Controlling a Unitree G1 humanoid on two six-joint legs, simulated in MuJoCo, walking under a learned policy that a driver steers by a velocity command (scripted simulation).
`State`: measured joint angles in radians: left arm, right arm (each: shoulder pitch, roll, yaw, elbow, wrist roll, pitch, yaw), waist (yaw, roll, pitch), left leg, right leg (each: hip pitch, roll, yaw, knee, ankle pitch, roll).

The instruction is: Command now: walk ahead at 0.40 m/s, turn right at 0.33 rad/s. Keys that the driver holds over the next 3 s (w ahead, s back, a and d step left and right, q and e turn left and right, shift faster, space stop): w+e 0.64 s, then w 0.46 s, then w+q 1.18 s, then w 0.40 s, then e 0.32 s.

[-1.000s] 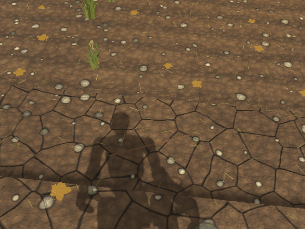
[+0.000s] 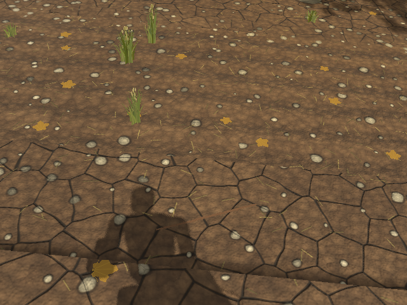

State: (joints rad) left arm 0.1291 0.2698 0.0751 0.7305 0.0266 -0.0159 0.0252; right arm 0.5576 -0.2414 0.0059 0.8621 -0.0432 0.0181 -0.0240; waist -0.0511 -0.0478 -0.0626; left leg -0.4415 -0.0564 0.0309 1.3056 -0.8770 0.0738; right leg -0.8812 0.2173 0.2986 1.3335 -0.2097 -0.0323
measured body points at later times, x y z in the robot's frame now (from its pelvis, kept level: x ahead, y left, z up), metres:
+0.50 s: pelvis +0.24 -0.02 -0.05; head +0.28 -0.03 +0.39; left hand +0.49 +0.14 -0.16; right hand +0.04 -0.22 -0.17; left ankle +0.01 +0.09 -0.54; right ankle +0.32 -0.06 -0.79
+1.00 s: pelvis +0.52 -0.05 -0.07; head +0.54 -0.04 +0.37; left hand +0.66 +0.19 -0.22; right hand +0.53 -0.33 -0.18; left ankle +0.59 -0.01 -0.80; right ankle +0.38 -0.11 -0.72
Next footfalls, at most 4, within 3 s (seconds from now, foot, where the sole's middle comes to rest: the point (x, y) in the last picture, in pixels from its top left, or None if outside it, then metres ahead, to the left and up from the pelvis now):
0.46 right None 0.35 -0.07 -0.84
0.88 left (195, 298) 0.63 -0.02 -0.84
1.64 right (283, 253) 0.91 -0.43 -1.02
2.10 left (245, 206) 1.17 -0.30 -1.02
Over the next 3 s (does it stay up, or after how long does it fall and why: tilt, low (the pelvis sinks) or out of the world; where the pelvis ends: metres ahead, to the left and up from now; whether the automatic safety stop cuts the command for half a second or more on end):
stays up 1.45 -0.34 -0.23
